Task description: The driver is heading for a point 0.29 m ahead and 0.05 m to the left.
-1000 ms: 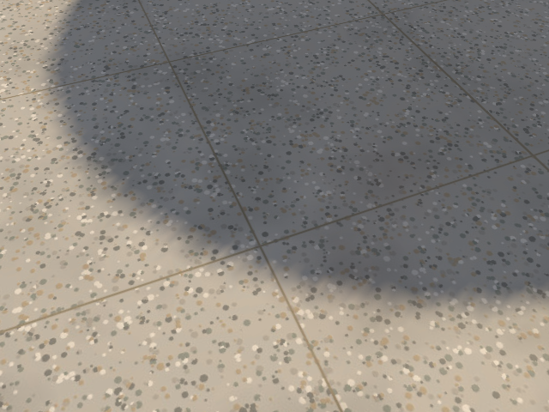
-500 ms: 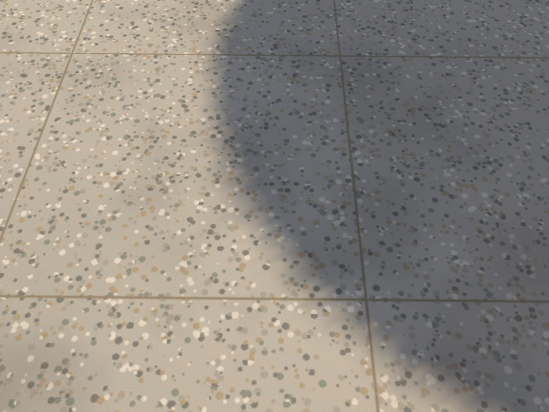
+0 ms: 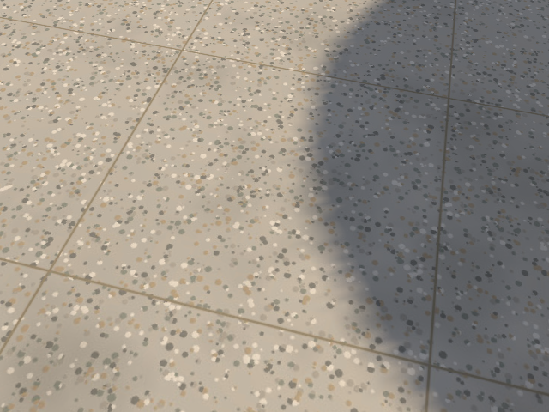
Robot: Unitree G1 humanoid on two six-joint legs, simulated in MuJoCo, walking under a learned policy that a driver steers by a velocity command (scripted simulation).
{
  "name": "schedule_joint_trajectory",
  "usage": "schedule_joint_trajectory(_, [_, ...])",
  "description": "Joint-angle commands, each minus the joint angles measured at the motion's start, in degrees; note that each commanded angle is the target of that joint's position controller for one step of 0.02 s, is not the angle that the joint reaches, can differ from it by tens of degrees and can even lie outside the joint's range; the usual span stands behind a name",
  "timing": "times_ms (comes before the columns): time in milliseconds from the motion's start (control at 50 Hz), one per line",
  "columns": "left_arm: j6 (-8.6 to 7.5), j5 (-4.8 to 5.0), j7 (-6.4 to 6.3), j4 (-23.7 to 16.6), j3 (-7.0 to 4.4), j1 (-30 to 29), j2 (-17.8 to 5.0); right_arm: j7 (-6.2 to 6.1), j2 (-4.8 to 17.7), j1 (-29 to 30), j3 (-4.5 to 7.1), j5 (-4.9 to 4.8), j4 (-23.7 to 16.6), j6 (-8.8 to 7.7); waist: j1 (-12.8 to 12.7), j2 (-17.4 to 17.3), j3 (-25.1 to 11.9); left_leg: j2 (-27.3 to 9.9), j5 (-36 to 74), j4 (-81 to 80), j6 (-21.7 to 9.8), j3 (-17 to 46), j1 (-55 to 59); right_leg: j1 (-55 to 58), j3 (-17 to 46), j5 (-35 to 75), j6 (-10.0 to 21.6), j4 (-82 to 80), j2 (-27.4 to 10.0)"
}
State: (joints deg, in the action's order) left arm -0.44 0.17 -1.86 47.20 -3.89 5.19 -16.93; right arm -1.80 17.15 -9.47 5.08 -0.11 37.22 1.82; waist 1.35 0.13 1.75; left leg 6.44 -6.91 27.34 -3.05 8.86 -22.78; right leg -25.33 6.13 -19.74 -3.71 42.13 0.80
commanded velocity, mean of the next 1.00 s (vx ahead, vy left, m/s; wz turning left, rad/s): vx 0.13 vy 0.00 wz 0.42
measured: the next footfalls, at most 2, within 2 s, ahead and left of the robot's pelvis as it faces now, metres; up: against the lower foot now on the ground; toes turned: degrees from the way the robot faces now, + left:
right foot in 0.08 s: +0.06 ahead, -0.14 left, +0.00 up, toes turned +8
left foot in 0.50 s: +0.00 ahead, +0.12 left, +0.00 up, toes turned +20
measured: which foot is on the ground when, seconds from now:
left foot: down 0.00-0.08, up 0.10-0.48, down 0.50-1.00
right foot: up 0.00-0.06, down 0.08-0.50, up 0.52-0.96, down 0.98-1.00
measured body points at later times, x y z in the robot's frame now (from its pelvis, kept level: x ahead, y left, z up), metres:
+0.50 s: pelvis +0.00 +0.00 +0.00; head +0.03 +0.03 +0.44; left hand +0.04 +0.32 -0.11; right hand +0.26 -0.21 -0.08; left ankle -0.03 +0.11 -0.74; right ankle +0.03 -0.15 -0.74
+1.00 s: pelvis +0.15 +0.06 -0.01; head +0.17 +0.07 +0.44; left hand +0.23 +0.37 -0.10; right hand +0.31 -0.19 -0.13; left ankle -0.03 +0.11 -0.73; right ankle +0.29 +0.01 -0.74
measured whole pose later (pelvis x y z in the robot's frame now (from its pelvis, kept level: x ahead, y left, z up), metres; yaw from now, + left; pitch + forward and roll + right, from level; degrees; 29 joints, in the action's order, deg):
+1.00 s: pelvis +0.15 +0.06 -0.01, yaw +24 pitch +2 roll +1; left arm -5.0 -0.9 2.7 41.5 -2.9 4.8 -16.1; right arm -0.8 17.0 -20.4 3.1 -0.2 42.5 -1.5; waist 2.9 1.0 0.8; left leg 2.2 -25.4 26.0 -1.3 3.2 -1.4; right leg -26.4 -1.3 -2.0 1.9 28.2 -0.5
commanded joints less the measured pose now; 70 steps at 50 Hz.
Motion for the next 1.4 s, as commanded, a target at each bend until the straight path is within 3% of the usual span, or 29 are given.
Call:
schedule_joint_trajectory(20, [-1.52,0.38,0.67,-3.4,-1.44,1.9,-5.7,-0.25,9.2,1.2,2.38,-0.29,-4.5,-0.10,-1.0,-9.9,-8.5,-14.1,-1.8,-7.6,-8.7,19.8,9.6,3.7,-0.9,0.3,1.2,-7.3,1.2])
schedule_joint_trajectory(60, [-1.88,0.22,1.22,-2.2,-2.02,6.5,-6.5,-0.59,8.7,1.8,2.10,-1.12,-4.9,0.54,-3.5,-8.8,-8.4,-11.1,-2.6,-4.4,-5.6,18.5,6.4,12.5,-1.9,8.4,3.2,-19.8,-0.2])
schedule_joint_trajectory(80, [-1.66,-0.77,1.06,-2.1,-2.94,8.3,-10.2,-0.65,6.2,0.3,1.42,-1.07,-5.2,0.69,-2.9,-1.8,-9.0,-7.0,-11.9,3.8,-2.5,13.7,-0.4,19.2,5.6,9.2,6.5,-23.5,-9.9])
schedule_joint_trajectory(100, [-0.86,-2.21,0.73,-2.3,-3.92,6.3,-15.2,-0.37,4.9,-0.8,1.31,-1.56,-7.2,0.26,0.5,15.9,-6.0,3.3,-25.4,15.7,0.8,0.3,-12.9,20.4,19.4,18.6,15.0,-26.1,-21.3])
schedule_joint_trajectory(120, [-1.05,-3.36,0.66,-4.5,-3.20,3.7,-11.8,-0.04,10.1,-0.6,2.80,-0.24,-6.5,-0.54,-0.9,14.4,-5.5,-0.3,-27.7,29.7,3.4,0.6,-14.3,16.2,23.4,22.1,20.0,-26.9,-25.8])
schedule_joint_trajectory(140, [-1.13,-2.84,0.20,-6.1,-2.34,0.3,-8.7,0.30,12.1,-2.0,3.75,-0.55,-5.1,-0.43,0.5,9.5,-5.4,-1.6,-23.7,35.7,4.0,1.0,-12.8,15.1,17.2,23.0,18.1,-25.5,-22.6])
schedule_joint_trajectory(180, [-1.00,-0.82,-0.26,-7.0,-1.57,-2.2,-6.1,0.13,9.4,-4.5,3.36,-0.40,-2.8,0.87,0.9,7.2,-3.7,-2.2,-17.5,42.0,6.1,-0.7,-14.1,16.0,7.8,22.3,13.9,-23.9,-16.6])
schedule_joint_trajectory(320, [0.77,-0.85,-0.92,-6.9,-2.62,4.4,-9.6,1.43,4.5,3.1,0.96,-1.07,-7.8,1.02,-4.6,10.2,-4.4,-7.5,-15.1,27.2,8.9,-7.4,-12.7,24.2,-0.9,27.8,16.1,-23.5,-17.0])
schedule_joint_trajectory(440, [0.61,1.03,0.68,-7.4,-3.75,3.0,-12.1,2.76,5.6,0.9,1.47,-1.26,-8.5,1.74,-3.2,11.1,-5.1,-7.0,-12.3,9.6,5.0,-12.5,0.5,20.8,-4.7,29.2,14.3,-20.0,-19.1])
schedule_joint_trajectory(480, [0.43,1.97,0.92,-6.7,-3.53,3.9,-10.6,2.71,5.8,-3.7,2.12,-1.47,-6.7,1.88,-0.9,8.5,-6.7,-4.6,-6.3,-0.6,1.4,-14.2,11.6,15.0,-7.8,15.1,10.4,-15.3,-17.6])
schedule_joint_trajectory(500, [0.27,1.05,1.29,-5.9,-2.64,5.8,-7.3,2.24,8.1,-8.8,3.24,-1.85,-5.1,1.66,0.6,1.7,-8.3,-6.8,-4.6,-3.3,-1.1,-8.7,22.6,5.8,-12.0,3.4,7.0,-6.3,-14.5])
schedule_joint_trajectory(520, [-0.04,-2.30,1.91,-8.8,-0.53,3.5,-1.5,1.33,14.6,-13.7,4.54,-2.01,-5.0,0.99,0.8,-16.2,-8.9,-22.3,0.9,-4.3,-7.6,13.8,32.3,-12.4,-16.2,-20.1,2.0,16.3,-7.0])
schedule_joint_trajectory(540, [-1.34,-0.81,1.75,-11.9,-1.38,-1.5,-4.4,2.40,15.8,-14.7,4.14,-0.17,-6.1,-1.34,4.1,-16.2,-9.5,-28.5,-15.3,-12.0,-17.9,31.0,27.6,-22.6,-5.5,-19.5,1.9,24.1,-1.7])
schedule_joint_trajectory(560, [-2.20,1.02,1.91,-12.5,-2.46,-5.0,-8.2,2.86,12.1,-13.0,3.05,0.05,-5.7,-2.96,4.1,-11.2,-4.7,-26.4,-25.9,-15.2,-16.3,27.8,25.6,-24.9,-2.6,-13.8,3.3,25.8,-4.1])
schedule_joint_trajectory(580, [-2.78,1.34,2.16,-12.3,-3.06,-4.8,-9.7,2.64,10.0,-10.7,2.19,-0.42,-5.1,-3.68,2.4,-10.2,-1.2,-24.2,-29.9,-16.2,-13.6,24.0,22.5,-25.0,-2.3,-7.7,4.5,23.6,-5.3])
schedule_joint_trajectory(660, [-4.15,-0.28,2.81,-8.2,-2.75,0.5,-7.4,1.01,7.0,-6.4,0.43,0.36,-5.6,-4.32,-0.8,-8.4,-1.1,-17.7,-15.3,-18.1,-9.8,11.8,19.2,-17.7,-4.2,9.3,2.7,15.1,-5.5])
schedule_joint_trajectory(780, [-4.05,0.54,3.51,-8.4,-0.94,-3.7,-4.6,1.04,8.3,-10.0,0.45,0.38,-2.0,-5.75,2.2,-6.4,1.5,-17.7,-2.9,-19.2,-8.6,3.3,19.3,-14.9,-5.2,19.4,1.0,-0.6,-5.4])
schedule_joint_trajectory(900, [-4.79,0.08,4.89,-9.8,-0.35,-5.0,-4.2,1.11,8.9,-10.7,0.41,-0.19,1.5,-4.41,2.1,-5.9,1.2,-18.1,19.2,-11.6,-7.7,-0.3,18.4,-6.1,-6.8,18.7,3.1,-9.0,-2.8])
schedule_joint_trajectory(980, [-5.45,-1.40,4.20,-7.6,-1.87,5.2,-7.9,0.69,7.6,-9.8,-0.06,-0.70,2.2,-3.94,-3.8,-4.7,-6.2,-13.5,30.7,3.6,-3.0,-1.5,19.3,11.7,-7.5,29.3,7.8,-17.6,-1.0])
schedule_joint_trajectory(1000, [-5.63,-2.27,3.73,-7.5,-2.46,10.4,-12.2,0.55,5.2,-11.9,-1.01,1.03,1.0,-4.29,-4.1,1.9,-14.7,-9.7,16.3,15.5,0.3,-3.1,11.2,27.5,2.2,52.2,12.2,-12.7,-11.1])
schedule_joint_trajectory(1020, [-4.83,-2.45,3.40,-6.6,-1.82,12.4,-11.4,0.70,1.1,-19.6,-2.38,1.39,2.2,-4.47,-1.8,14.3,-23.5,-3.3,-25.2,34.2,4.9,-4.0,-1.6,41.5,18.4,60.1,23.3,-13.0,-24.2])
schedule_joint_trajectory(1040, [-4.13,-0.60,3.68,-6.1,-0.98,13.5,-7.7,0.77,6.5,-17.4,-1.16,0.16,3.1,-4.05,-4.1,11.0,-24.2,-3.1,-33.0,39.7,6.2,0.7,-3.4,37.6,22.5,49.3,24.3,-17.7,-23.5])
schedule_joint_trajectory(1060, [-3.71,0.05,3.64,-6.4,-0.60,9.2,-7.1,0.67,8.4,-13.2,-0.43,-1.01,2.3,-3.27,-3.7,7.8,-16.5,-5.6,-30.9,42.7,6.6,-0.3,-7.2,32.2,16.9,38.9,21.7,-19.7,-21.1])
schedule_joint_trajectory(1100, [-2.95,-0.43,3.38,-7.1,0.60,2.4,-4.2,-0.05,6.9,-9.0,-0.54,-0.28,2.0,-1.43,-1.8,3.8,-8.5,-9.1,-25.8,36.7,7.0,-2.4,-6.6,19.9,10.4,25.4,18.0,-23.6,-16.8])
schedule_joint_trajectory(1140, [-2.37,-1.35,3.24,-7.0,0.64,-1.4,-4.2,-0.52,4.2,-10.5,-1.01,-0.19,2.9,-0.02,0.6,7.0,-5.4,-9.7,-22.9,26.0,7.3,-4.6,1.7,9.7,5.4,18.1,16.0,-26.8,-12.8])
schedule_joint_trajectory(1240, [-1.55,-0.83,2.55,-5.9,0.56,-2.5,-5.1,-0.66,2.8,-11.4,-1.47,0.44,5.1,-0.21,0.8,6.4,-7.7,-8.9,-7.4,7.1,6.1,-7.3,13.5,6.5,2.5,8.1,15.8,-26.5,-11.8])
schedule_joint_trajectory(1300, [-1.29,-1.22,2.76,-4.3,2.11,-0.7,-1.6,-0.57,4.1,-8.3,-1.43,1.93,3.9,-0.45,0.4,3.2,-3.8,-11.8,-1.1,-1.7,3.2,-3.6,17.7,1.1,0.9,-10.1,8.6,-25.1,-7.6])
schedule_joint_trajectory(1320, [-1.20,-1.49,2.88,-4.2,1.77,1.1,-2.5,-0.86,8.0,-6.2,-0.57,1.38,3.5,-0.49,-2.6,-2.0,-0.6,-12.8,-9.2,-2.4,1.4,-1.9,11.3,2.3,-2.1,-10.2,6.3,-23.8,-4.2])
schedule_joint_trajectory(1400, [-1.05,-1.05,2.19,-3.0,1.77,1.2,-2.7,-0.34,3.4,-4.2,-1.52,1.31,4.4,-2.56,-2.4,-6.2,-0.2,-10.9,-9.3,-3.6,3.0,-3.3,5.6,10.3,-4.6,3.6,6.2,-17.2,-2.8])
